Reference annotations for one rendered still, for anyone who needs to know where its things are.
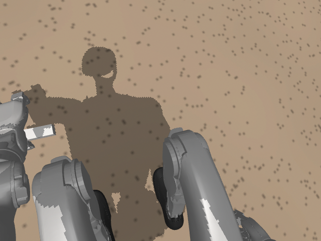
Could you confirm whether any right robot hand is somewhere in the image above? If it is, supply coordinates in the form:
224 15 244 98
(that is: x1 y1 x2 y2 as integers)
234 209 271 241

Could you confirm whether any right robot foot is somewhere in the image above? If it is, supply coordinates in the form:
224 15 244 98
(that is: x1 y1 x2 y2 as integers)
153 167 184 230

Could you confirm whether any left robot arm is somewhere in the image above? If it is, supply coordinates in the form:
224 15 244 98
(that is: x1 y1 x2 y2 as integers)
0 126 30 241

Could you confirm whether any small box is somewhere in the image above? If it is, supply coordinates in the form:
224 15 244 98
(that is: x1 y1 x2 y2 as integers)
24 124 56 141

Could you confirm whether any left robot hand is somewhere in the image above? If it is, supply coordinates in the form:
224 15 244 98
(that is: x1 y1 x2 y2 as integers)
0 91 35 151

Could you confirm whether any left robot foot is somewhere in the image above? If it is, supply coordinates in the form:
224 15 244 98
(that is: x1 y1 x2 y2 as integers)
93 190 115 241

